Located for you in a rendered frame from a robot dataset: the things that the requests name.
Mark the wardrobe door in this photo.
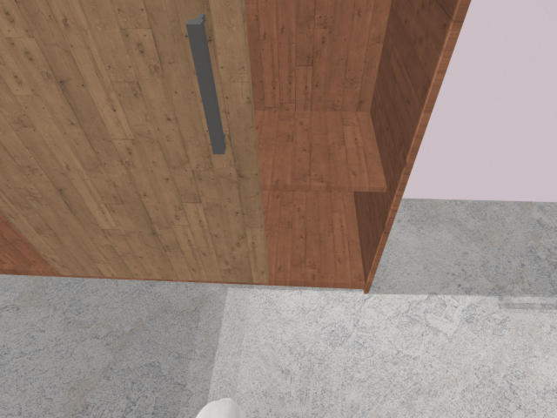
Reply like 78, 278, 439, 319
0, 0, 269, 284
0, 213, 50, 266

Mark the handle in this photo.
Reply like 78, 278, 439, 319
186, 14, 226, 154

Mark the robot left thigh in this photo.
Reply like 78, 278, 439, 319
196, 400, 246, 418

